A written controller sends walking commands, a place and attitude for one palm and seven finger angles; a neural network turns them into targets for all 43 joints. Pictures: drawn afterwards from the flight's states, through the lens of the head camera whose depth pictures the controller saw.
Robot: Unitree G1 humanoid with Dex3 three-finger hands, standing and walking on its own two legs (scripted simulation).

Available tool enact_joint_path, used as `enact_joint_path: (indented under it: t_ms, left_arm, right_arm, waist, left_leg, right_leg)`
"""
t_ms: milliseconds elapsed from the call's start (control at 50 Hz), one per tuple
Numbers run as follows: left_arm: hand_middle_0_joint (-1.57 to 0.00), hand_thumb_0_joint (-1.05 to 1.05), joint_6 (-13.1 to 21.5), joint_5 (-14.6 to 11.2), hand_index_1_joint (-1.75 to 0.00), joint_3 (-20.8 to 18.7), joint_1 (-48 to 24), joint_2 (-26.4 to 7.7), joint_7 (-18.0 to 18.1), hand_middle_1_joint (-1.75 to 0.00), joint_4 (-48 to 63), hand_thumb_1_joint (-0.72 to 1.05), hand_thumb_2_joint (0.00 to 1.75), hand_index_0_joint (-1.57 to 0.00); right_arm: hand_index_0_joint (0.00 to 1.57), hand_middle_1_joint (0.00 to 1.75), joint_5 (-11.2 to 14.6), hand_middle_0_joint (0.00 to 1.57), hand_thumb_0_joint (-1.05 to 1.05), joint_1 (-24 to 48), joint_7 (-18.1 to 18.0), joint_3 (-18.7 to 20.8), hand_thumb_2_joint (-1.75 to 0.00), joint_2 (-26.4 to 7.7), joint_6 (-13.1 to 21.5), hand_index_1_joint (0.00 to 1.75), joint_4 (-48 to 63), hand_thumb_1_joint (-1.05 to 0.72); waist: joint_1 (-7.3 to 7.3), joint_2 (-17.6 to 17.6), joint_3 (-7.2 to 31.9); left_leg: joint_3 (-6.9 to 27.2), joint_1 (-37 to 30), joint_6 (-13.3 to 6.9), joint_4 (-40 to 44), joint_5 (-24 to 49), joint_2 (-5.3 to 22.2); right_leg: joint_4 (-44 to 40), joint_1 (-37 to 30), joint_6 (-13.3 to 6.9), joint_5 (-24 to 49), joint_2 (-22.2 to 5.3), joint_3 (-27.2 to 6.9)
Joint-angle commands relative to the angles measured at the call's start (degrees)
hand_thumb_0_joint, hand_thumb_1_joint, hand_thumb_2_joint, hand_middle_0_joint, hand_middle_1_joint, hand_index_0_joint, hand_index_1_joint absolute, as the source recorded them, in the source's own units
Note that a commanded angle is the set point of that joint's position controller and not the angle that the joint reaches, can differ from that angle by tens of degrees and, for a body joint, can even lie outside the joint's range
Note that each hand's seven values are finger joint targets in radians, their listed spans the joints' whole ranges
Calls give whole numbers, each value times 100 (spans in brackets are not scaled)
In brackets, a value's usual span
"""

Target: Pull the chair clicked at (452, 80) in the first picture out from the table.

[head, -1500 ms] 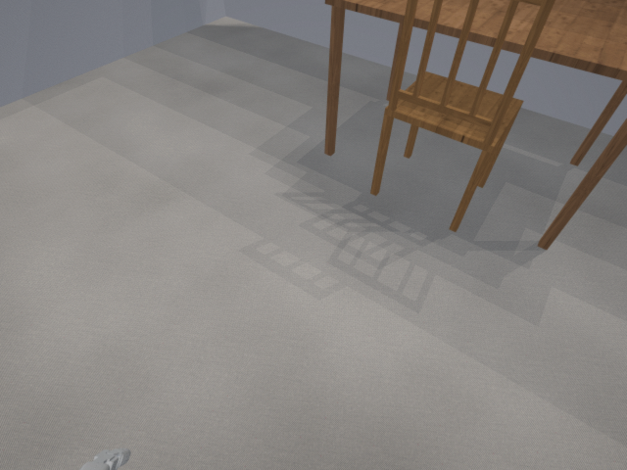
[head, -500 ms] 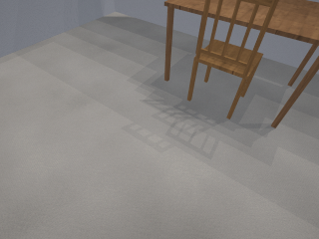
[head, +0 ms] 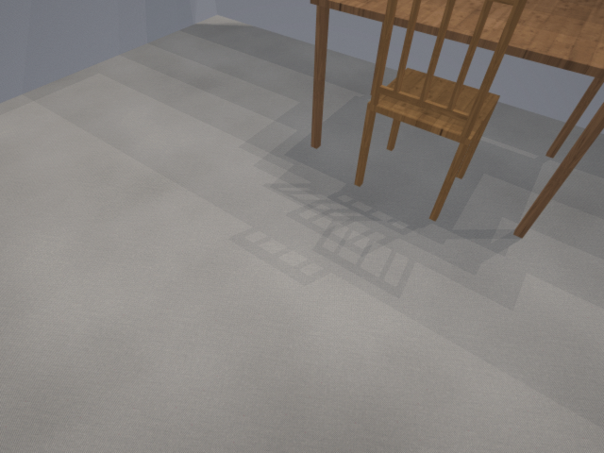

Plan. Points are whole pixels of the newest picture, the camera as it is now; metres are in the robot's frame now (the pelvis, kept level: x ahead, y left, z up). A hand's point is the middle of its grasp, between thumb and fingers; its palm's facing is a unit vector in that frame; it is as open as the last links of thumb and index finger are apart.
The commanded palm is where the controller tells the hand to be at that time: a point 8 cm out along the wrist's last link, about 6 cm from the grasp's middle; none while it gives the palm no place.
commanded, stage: walk to a spot facing it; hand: left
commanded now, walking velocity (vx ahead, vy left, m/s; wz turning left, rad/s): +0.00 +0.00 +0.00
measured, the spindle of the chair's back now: (436, 51) +1.36 -0.38 -0.06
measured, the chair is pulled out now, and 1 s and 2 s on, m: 0.00 0.00 0.00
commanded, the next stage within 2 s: turn to face it in 1.42 s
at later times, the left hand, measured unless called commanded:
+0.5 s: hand out of the picture +0.08 +0.16 -0.19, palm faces -0.02 -0.98 -0.19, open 7.4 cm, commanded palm none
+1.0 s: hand (217, 311) +0.40 +0.20 -0.19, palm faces -0.16 -0.97 -0.18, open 7.4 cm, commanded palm none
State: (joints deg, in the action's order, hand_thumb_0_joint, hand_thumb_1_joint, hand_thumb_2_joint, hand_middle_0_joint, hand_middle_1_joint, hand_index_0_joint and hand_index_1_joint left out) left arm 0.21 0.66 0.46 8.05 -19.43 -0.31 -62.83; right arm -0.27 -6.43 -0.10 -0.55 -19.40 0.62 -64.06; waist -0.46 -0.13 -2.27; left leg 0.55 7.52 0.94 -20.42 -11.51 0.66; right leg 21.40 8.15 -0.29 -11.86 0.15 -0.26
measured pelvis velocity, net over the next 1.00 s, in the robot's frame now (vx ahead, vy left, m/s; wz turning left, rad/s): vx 0.33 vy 0.02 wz -0.24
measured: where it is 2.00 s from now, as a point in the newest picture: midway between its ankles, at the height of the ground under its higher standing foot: (342, 327)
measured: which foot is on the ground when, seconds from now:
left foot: down 0.00-0.44, up 0.46-0.74, down 0.76-1.00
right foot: down 0.00-0.78, up 0.80-1.00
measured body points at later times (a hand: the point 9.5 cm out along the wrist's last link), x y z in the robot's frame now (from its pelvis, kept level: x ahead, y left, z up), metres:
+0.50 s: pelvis +0.10 -0.02 -0.02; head +0.12 -0.02 +0.43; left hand +0.08 +0.21 -0.18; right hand +0.05 -0.25 -0.18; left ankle +0.01 +0.11 -0.70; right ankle +0.00 -0.11 -0.75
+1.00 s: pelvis +0.33 +0.02 -0.01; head +0.34 +0.04 +0.44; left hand +0.41 +0.25 -0.17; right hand +0.32 -0.22 -0.15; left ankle +0.36 +0.08 -0.75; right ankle +0.28 -0.11 -0.64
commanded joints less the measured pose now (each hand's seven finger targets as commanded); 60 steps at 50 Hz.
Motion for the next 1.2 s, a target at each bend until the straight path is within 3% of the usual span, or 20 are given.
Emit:
enact_joint_path:
  t_ms: [0,60,180,320,360,380,400,420,440,500,600,660,700,720,740,760,780,840,920,1180]
  left_arm:
    - [-20,0,130,-11,-30,-227,-246,-1198,89,-30,376,90,90,-20]
    - [-20,0,3,-9,-30,-77,173,-481,106,-30,188,90,90,-20]
    - [-20,0,-70,67,-30,-213,584,-496,-40,-30,320,90,90,-20]
    - [-20,0,143,57,-30,-261,890,106,-78,-30,535,90,90,-20]
    - [-20,0,219,48,-30,-280,1057,218,-72,-30,502,90,90,-20]
    - [-20,0,246,54,-30,-327,1546,180,-64,-30,331,90,90,-20]
    - [-20,0,303,87,-30,-436,2336,-135,3,-30,61,90,90,-20]
    - [-20,0,352,67,-30,-516,3210,-497,96,-30,-228,90,90,-20]
    - [-20,0,374,61,-30,-476,3585,-407,170,-30,-380,90,90,-20]
    - [-20,0,371,109,-30,-380,3183,14,280,-30,-237,90,90,-20]
    - [-20,0,429,103,-30,-300,2119,255,239,-30,15,90,90,-20]
    - [-20,0,461,52,-30,-377,1959,99,240,-30,-58,90,90,-20]
    - [-20,0,481,48,-30,-448,1783,-20,244,-30,-73,90,90,-20]
    - [-20,0,484,20,-30,-453,1873,49,224,-30,-67,90,90,-20]
    - [-20,0,452,-40,-30,-467,2315,334,172,-30,-72,90,90,-20]
    - [-20,0,427,-85,-30,-405,2691,698,117,-30,25,90,90,-20]
    - [-20,0,427,-23,-30,-376,2313,602,125,-30,195,90,90,-20]
    - [-20,0,287,90,-30,-396,1670,773,30,-30,216,90,90,-20]
    - [-20,0,19,150,-30,-399,1843,990,-25,-30,255,90,90,-20]
    - [-20,0,22,111,-30,-383,-524,840,-170,-30,1114,90,90,-20]
  right_arm:
    - [20,30,-10,20,0,254,-70,246,-90,-1191,135,30,361,-90]
    - [20,30,-65,20,0,-135,-40,77,-90,-453,28,30,191,-90]
    - [20,30,-121,20,0,-447,6,215,-90,-544,-6,30,285,-90]
    - [20,30,-70,20,0,-1251,-75,382,-90,-561,196,30,273,-90]
    - [20,30,-69,20,0,-1347,-95,397,-90,-408,218,30,220,-90]
    - [20,30,-59,20,0,-1141,-97,386,-90,-325,221,30,280,-90]
    - [20,30,-25,20,0,-773,-83,337,-90,12,272,30,510,-90]
    - [20,30,-42,20,0,-106,-35,253,-90,276,333,30,861,-90]
    - [20,30,-92,20,0,269,-50,267,-90,167,365,30,989,-90]
    - [20,30,-83,20,0,457,17,315,-90,334,360,30,970,-90]
    - [20,30,-20,20,0,374,193,310,-90,650,187,30,1119,-90]
    - [20,30,35,20,0,60,188,314,-90,645,259,30,1050,-90]
    - [20,30,-12,20,0,-1143,92,409,-90,443,326,30,694,-90]
    - [20,30,-51,20,0,-2001,22,478,-90,167,330,30,426,-90]
    - [20,30,-149,20,0,-2599,-46,601,-90,-329,332,30,281,-90]
    - [20,30,-161,20,0,-2699,-61,667,-90,-730,337,30,306,-90]
    - [20,30,-52,20,0,-2203,-53,631,-90,-641,275,30,449,-90]
    - [20,30,-97,20,0,-1086,-106,376,-90,396,407,30,641,-90]
    - [20,30,-80,20,0,-1091,-103,337,-90,619,522,30,514,-90]
    - [20,30,-109,20,0,-2415,-154,389,-90,422,523,30,66,-90]
  waist:
    - [31,1,442]
    - [33,-51,417]
    - [-4,-107,-486]
    - [120,938,-411]
    - [19,861,-366]
    - [-218,387,-201]
    - [-532,-842,-109]
    - [-821,-1893,-231]
    - [-905,-1516,-258]
    - [-649,-331,-339]
    - [16,-730,-800]
    - [190,-914,-576]
    - [739,-707,98]
    - [1018,-377,725]
    - [1083,842,1528]
    - [799,2002,1879]
    - [638,1258,1298]
    - [129,349,-233]
    - [-235,383,-232]
    - [386,516,-561]
  left_leg:
    - [466,-123,-218,244,837,638]
    - [285,-82,-95,155,-89,563]
    - [318,643,-248,48,-2306,586]
    - [1084,-307,-862,159,-1012,1522]
    - [722,-346,-833,-501,337,1481]
    - [194,316,-604,-1345,615,1149]
    - [-647,1838,-261,-2938,464,561]
    - [-935,3447,-33,-4187,-1971,47]
    - [-408,4033,-34,-4770,-2222,183]
    - [-308,4357,-52,-4866,-1704,529]
    - [-685,2764,16,-3251,-211,462]
    - [-974,1358,-139,-2286,289,100]
    - [-911,-160,-267,-1678,729,-56]
    - [-615,-1068,-319,-1489,694,141]
    - [800,-2130,-603,-1252,391,1190]
    - [3051,-2307,-1133,29,-12,2625]
    - [3364,-1473,-1376,560,-914,2732]
    - [1556,568,-915,829,-735,2030]
    - [174,1231,-762,1034,-233,1604]
    - [-852,-956,-788,897,1940,1696]
  right_leg:
    - [-334,-20,-150,813,-714,-594]
    - [-356,113,-68,-348,-634,-645]
    - [-177,970,-316,-2287,-370,-956]
    - [1609,1746,-257,-977,101,-56]
    - [1240,1403,-257,-815,45,76]
    - [804,456,-392,-213,-68,-249]
    - [181,-958,-705,794,-846,-1584]
    - [-317,-1935,-1189,2791,-1892,-3121]
    - [17,-2366,-1394,4331,-1920,-3167]
    - [61,-2260,-1318,3452,-1685,-2307]
    - [-993,21,-941,2041,-1020,-1197]
    - [-725,203,-716,3103,-820,-758]
    - [559,258,-569,3792,-778,-599]
    - [1774,327,-468,3339,-614,-586]
    - [3451,1036,-318,1251,-24,-152]
    - [5402,1969,-255,-1949,543,-145]
    - [5948,2196,-355,-1846,121,-466]
    - [5871,2407,-219,-643,-514,-333]
    - [5240,2134,-71,-202,-622,-160]
    - [2321,3159,-10,386,-647,573]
